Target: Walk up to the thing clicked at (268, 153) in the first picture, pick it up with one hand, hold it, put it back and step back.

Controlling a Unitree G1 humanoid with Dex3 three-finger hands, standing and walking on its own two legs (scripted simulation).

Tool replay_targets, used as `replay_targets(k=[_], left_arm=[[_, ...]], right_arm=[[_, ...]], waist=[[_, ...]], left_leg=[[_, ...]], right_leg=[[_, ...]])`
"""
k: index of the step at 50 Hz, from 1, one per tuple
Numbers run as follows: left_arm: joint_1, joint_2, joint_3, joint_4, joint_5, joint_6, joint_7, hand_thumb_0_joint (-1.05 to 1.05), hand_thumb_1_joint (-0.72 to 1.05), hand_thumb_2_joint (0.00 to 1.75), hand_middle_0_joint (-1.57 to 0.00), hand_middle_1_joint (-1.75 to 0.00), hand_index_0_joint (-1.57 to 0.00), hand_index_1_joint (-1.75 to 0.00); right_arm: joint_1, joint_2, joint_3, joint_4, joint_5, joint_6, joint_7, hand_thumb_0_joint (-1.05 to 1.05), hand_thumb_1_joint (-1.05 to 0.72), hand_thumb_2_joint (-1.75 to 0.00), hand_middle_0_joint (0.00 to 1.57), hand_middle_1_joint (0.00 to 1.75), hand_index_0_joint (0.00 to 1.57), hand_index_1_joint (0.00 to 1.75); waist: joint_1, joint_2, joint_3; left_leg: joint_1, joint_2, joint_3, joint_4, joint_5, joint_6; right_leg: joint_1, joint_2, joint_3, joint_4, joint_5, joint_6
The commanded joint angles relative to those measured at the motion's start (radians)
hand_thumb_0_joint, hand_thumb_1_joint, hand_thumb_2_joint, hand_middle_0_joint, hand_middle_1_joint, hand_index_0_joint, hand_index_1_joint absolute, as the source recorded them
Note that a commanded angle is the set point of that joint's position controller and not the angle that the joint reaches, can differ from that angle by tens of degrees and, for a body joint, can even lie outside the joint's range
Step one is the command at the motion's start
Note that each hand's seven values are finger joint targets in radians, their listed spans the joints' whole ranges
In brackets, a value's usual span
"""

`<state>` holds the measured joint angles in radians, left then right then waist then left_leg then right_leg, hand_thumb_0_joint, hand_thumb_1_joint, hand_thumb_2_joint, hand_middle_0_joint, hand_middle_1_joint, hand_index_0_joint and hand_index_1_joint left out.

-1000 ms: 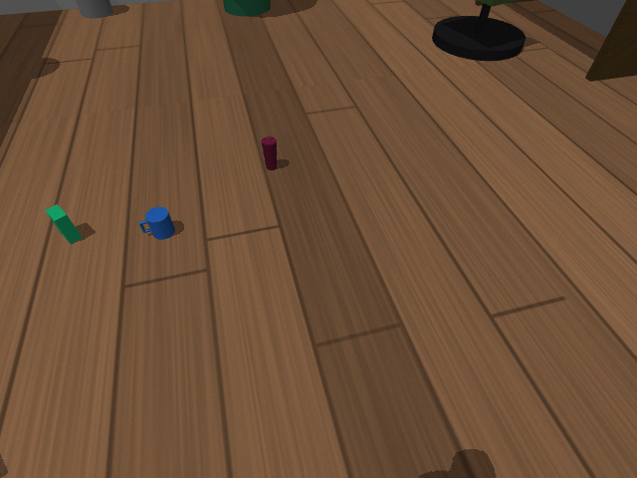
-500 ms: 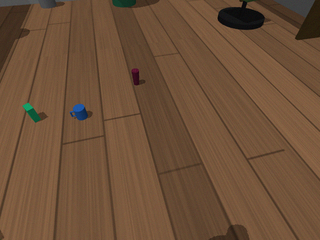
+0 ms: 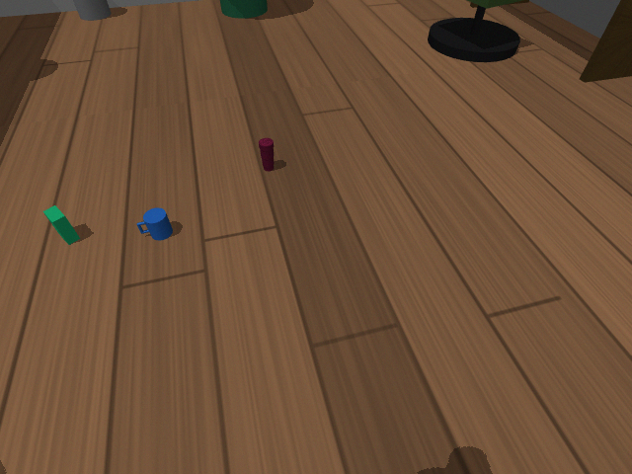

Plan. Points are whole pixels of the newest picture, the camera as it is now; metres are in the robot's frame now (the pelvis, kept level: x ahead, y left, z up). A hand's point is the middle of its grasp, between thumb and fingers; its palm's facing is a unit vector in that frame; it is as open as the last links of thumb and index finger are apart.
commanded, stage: stand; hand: left
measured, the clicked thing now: (267, 155) +1.66 +0.25 -0.70
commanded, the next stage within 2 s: walk up in 0.12 s
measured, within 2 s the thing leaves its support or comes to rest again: neither
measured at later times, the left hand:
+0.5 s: hand out of the picture +0.09 +0.36 -0.18, palm faces +0.01 -0.93 -0.37, open 7.4 cm
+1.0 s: hand (172, 277) +0.50 +0.28 -0.13, palm faces -0.04 -0.93 -0.36, open 7.4 cm
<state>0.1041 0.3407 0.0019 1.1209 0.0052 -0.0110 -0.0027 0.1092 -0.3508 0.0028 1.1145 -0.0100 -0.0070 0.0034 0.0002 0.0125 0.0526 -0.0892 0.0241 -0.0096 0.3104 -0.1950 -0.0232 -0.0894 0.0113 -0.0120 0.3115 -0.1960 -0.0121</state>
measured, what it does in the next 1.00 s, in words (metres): walks ahead: left foot, then right foot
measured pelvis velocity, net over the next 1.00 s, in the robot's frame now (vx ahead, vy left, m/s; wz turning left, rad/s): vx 0.34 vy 0.03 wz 0.01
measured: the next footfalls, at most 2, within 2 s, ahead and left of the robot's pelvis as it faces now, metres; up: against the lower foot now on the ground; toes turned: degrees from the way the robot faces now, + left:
left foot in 0.42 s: +0.18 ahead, +0.18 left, +0.00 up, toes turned +6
right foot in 0.88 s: +0.47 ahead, -0.08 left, +0.00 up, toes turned -4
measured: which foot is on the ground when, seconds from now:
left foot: down 0.00-0.20, up 0.22-0.40, down 0.42-0.92, up 0.94-1.00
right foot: down 0.00-0.46, up 0.48-0.86, down 0.88-1.00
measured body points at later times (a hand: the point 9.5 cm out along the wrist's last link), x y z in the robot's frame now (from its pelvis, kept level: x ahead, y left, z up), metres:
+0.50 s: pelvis +0.09 +0.06 -0.03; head +0.10 +0.08 +0.42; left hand +0.10 +0.41 -0.15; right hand +0.19 -0.28 -0.11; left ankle +0.14 +0.18 -0.75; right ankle -0.01 -0.10 -0.71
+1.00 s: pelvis +0.34 +0.03 -0.03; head +0.37 +0.00 +0.42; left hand +0.50 +0.33 -0.11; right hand +0.35 -0.29 -0.16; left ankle +0.20 +0.17 -0.66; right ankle +0.43 -0.08 -0.75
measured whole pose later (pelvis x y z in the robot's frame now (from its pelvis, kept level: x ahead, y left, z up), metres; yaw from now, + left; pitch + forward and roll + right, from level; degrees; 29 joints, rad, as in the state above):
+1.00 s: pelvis +0.34 +0.03 -0.03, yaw +0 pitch -3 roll +1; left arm 0.10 0.37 0.05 0.86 -0.01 -0.08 -0.08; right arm 0.35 -0.42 -0.05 0.93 0.00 -0.04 0.04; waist -0.03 0.05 0.10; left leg -0.21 0.04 0.00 1.12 -0.45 0.04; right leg -0.38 -0.04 -0.07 0.62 -0.20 -0.04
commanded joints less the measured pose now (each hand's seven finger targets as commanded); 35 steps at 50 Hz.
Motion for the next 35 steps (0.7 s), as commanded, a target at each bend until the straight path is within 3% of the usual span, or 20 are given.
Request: replay_targets(k=[1,5,6,7,9,10,11,12,14,16,18,20,21,22,23,24,26,28,32,35], left_arm=[[-0.039,0.219,0.044,-0.059,0.003,-0.023,0.017,0.00,0.90,0.90,-0.20,-0.30,-0.20,-0.30],[-0.033,0.217,0.041,-0.058,0.002,-0.026,0.015,0.00,0.90,0.90,-0.20,-0.30,-0.20,-0.30],[0.028,0.338,0.115,-0.116,0.023,-0.046,-0.021,0.00,0.90,0.90,-0.20,-0.30,-0.20,-0.30],[0.032,0.324,0.118,-0.113,0.031,-0.046,-0.033,0.00,0.90,0.90,-0.20,-0.30,-0.20,-0.30],[0.065,0.315,0.126,-0.134,0.032,-0.054,-0.046,0.00,0.90,0.90,-0.20,-0.30,-0.20,-0.30],[0.121,0.338,0.135,-0.125,0.033,-0.062,-0.044,0.00,0.90,0.90,-0.20,-0.30,-0.20,-0.30],[0.168,0.372,0.144,-0.129,0.040,-0.071,-0.041,0.00,0.90,0.90,-0.20,-0.30,-0.20,-0.30],[0.173,0.386,0.148,-0.146,0.038,-0.075,-0.041,0.00,0.90,0.90,-0.20,-0.30,-0.20,-0.30],[0.082,0.371,0.145,-0.194,0.039,-0.076,-0.042,0.00,0.90,0.90,-0.20,-0.30,-0.20,-0.30],[0.019,0.370,0.142,-0.229,0.034,-0.075,-0.047,0.00,0.90,0.90,-0.20,-0.30,-0.20,-0.30],[0.019,0.362,0.135,-0.251,0.030,-0.071,-0.055,0.00,0.90,0.90,-0.20,-0.30,-0.20,-0.30],[-0.031,0.346,0.126,-0.267,0.023,-0.063,-0.063,0.00,0.90,0.90,-0.20,-0.30,-0.20,-0.30],[-0.020,0.304,0.111,-0.275,0.026,-0.061,-0.064,0.00,0.90,0.90,-0.20,-0.30,-0.20,-0.30],[0.035,0.222,0.089,-0.280,0.026,-0.059,-0.064,0.00,0.90,0.90,-0.20,-0.30,-0.20,-0.30],[0.054,0.196,0.079,-0.291,0.011,-0.061,-0.055,0.00,0.90,0.90,-0.20,-0.30,-0.20,-0.30],[0.062,0.295,0.088,-0.283,0.016,-0.063,-0.043,0.00,0.90,0.90,-0.20,-0.30,-0.20,-0.30],[0.124,0.335,0.096,-0.224,-0.007,-0.062,-0.049,0.00,0.90,0.90,-0.20,-0.30,-0.20,-0.30],[0.156,0.339,0.100,-0.198,-0.002,-0.060,-0.062,0.00,0.90,0.90,-0.20,-0.30,-0.20,-0.30],[0.098,0.300,0.097,-0.243,0.007,-0.054,-0.090,0.00,0.90,0.90,-0.20,-0.30,-0.20,-0.30],[-0.005,0.280,0.097,-0.285,0.013,-0.055,-0.102,0.00,0.90,0.90,-0.20,-0.30,-0.20,-0.30]], right_arm=[[-0.033,-0.201,-0.039,-0.056,0.000,-0.022,-0.016,0.00,-0.90,-0.90,0.20,0.30,0.20,0.30],[-0.034,-0.203,-0.039,-0.057,0.001,-0.024,-0.016,0.00,-0.90,-0.90,0.20,0.30,0.20,0.30],[0.036,-0.309,-0.113,-0.112,-0.014,-0.046,0.014,0.00,-0.90,-0.90,0.20,0.30,0.20,0.30],[0.017,-0.309,-0.118,-0.115,-0.024,-0.047,0.028,0.00,-0.90,-0.90,0.20,0.30,0.20,0.30],[-0.087,-0.265,-0.118,-0.180,-0.027,-0.048,0.046,0.00,-0.90,-0.90,0.20,0.30,0.20,0.30],[-0.128,-0.229,-0.113,-0.204,-0.027,-0.052,0.050,0.00,-0.90,-0.90,0.20,0.30,0.20,0.30],[-0.158,-0.217,-0.109,-0.220,-0.029,-0.056,0.048,0.00,-0.90,-0.90,0.20,0.30,0.20,0.30],[-0.157,-0.240,-0.114,-0.225,-0.027,-0.060,0.047,0.00,-0.90,-0.90,0.20,0.30,0.20,0.30],[-0.062,-0.263,-0.124,-0.214,-0.021,-0.064,0.065,0.00,-0.90,-0.90,0.20,0.30,0.20,0.30],[-0.012,-0.265,-0.135,-0.201,-0.024,-0.067,0.077,0.00,-0.90,-0.90,0.20,0.30,0.20,0.30],[0.001,-0.251,-0.140,-0.210,-0.027,-0.067,0.084,0.00,-0.90,-0.90,0.20,0.30,0.20,0.30],[0.150,-0.251,-0.156,-0.175,-0.027,-0.069,0.077,0.00,-0.90,-0.90,0.20,0.30,0.20,0.30],[0.285,-0.287,-0.178,-0.136,-0.033,-0.071,0.063,0.00,-0.90,-0.90,0.20,0.30,0.20,0.30],[0.427,-0.364,-0.205,-0.109,-0.042,-0.077,0.044,0.00,-0.90,-0.90,0.20,0.30,0.20,0.30],[0.427,-0.448,-0.206,-0.142,-0.042,-0.089,0.037,0.00,-0.90,-0.90,0.20,0.30,0.20,0.30],[0.273,-0.458,-0.207,-0.198,-0.006,-0.087,0.038,0.00,-0.90,-0.90,0.20,0.30,0.20,0.30],[0.136,-0.364,-0.166,-0.249,0.000,-0.093,0.036,0.00,-0.90,-0.90,0.20,0.30,0.20,0.30],[0.128,-0.320,-0.146,-0.258,0.003,-0.102,0.035,0.00,-0.90,-0.90,0.20,0.30,0.20,0.30],[0.159,-0.331,-0.146,-0.270,0.000,-0.115,0.041,0.00,-0.90,-0.90,0.20,0.30,0.20,0.30],[0.190,-0.337,-0.146,-0.272,0.005,-0.115,0.045,0.00,-0.90,-0.90,0.20,0.30,0.20,0.30]], waist=[[0.001,-0.018,-0.081],[0.002,-0.014,-0.084],[0.002,-0.023,-0.203],[0.017,0.000,-0.116],[0.064,-0.045,0.041],[0.100,-0.139,0.077],[0.138,-0.188,0.073],[0.133,-0.124,0.070],[0.059,-0.125,0.036],[0.029,-0.185,0.042],[0.019,-0.178,0.052],[-0.071,-0.111,0.014],[-0.138,0.019,-0.062],[-0.194,0.293,-0.143],[-0.176,0.370,-0.120],[-0.105,0.194,-0.064],[-0.015,0.039,0.019],[-0.004,0.080,0.061],[-0.019,0.105,0.068],[-0.049,0.115,0.079]], left_leg=[[0.005,0.105,-0.078,-0.036,0.152,0.043],[0.014,0.107,-0.079,-0.028,0.190,0.041],[-0.004,0.076,-0.096,0.078,-0.354,0.133],[-0.126,0.080,-0.127,0.089,-0.515,0.147],[-0.366,0.066,-0.107,0.198,-0.422,0.132],[-0.526,0.014,0.001,0.332,-0.288,0.093],[-0.675,0.016,0.004,0.476,-0.300,0.068],[-0.678,0.046,-0.054,0.504,-0.291,0.060],[-0.563,0.090,-0.065,0.479,-0.272,0.047],[-0.418,0.088,-0.026,0.404,-0.241,0.036],[-0.292,0.066,0.023,0.318,-0.146,0.029],[-0.001,0.023,0.085,0.203,0.005,0.020],[0.221,-0.006,0.086,0.210,-0.030,0.037],[0.379,0.096,-0.097,0.072,-0.300,0.080],[0.297,0.342,-0.653,-0.174,-0.606,0.141],[0.146,0.407,-0.732,-0.226,-0.662,0.227],[0.046,0.324,-0.417,-0.132,-0.483,0.217],[-0.061,0.266,-0.256,-0.161,-0.360,0.196],[-0.031,0.260,-0.135,-0.188,-0.220,0.244],[-0.011,0.225,-0.068,-0.173,-0.143,0.221]], right_leg=[[0.005,-0.138,0.095,-0.047,0.176,-0.013],[0.012,-0.143,0.099,-0.044,0.210,-0.014],[0.052,-0.093,0.083,0.066,-0.324,-0.055],[-0.026,-0.124,0.134,0.090,-0.496,-0.075],[-0.054,-0.198,0.268,0.025,-0.570,-0.126],[0.073,-0.282,0.379,-0.098,-0.587,-0.180],[0.194,-0.406,0.520,-0.203,-0.526,-0.251],[0.192,-0.435,0.548,-0.218,-0.499,-0.274],[0.130,-0.362,0.417,-0.204,-0.493,-0.243],[0.019,-0.296,0.265,-0.179,-0.408,-0.198],[-0.094,-0.251,0.174,-0.149,-0.341,-0.174],[-0.287,-0.181,0.066,0.009,-0.330,-0.138],[-0.397,-0.133,0.010,0.226,-0.228,-0.115],[-0.528,-0.023,-0.073,0.614,-0.254,-0.083],[-0.675,0.098,0.076,0.837,-0.397,-0.042],[-0.627,0.005,0.190,0.894,-0.323,-0.059],[-0.604,-0.071,0.185,0.840,-0.172,-0.038],[-0.526,-0.113,0.143,0.719,-0.100,-0.005],[-0.507,-0.138,0.061,0.522,-0.047,0.036],[-0.482,-0.141,0.023,0.376,0.059,0.018]])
